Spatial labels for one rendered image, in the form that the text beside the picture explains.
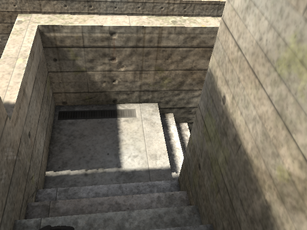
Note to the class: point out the stairs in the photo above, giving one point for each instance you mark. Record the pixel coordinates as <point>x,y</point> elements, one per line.
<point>153,205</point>
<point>176,137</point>

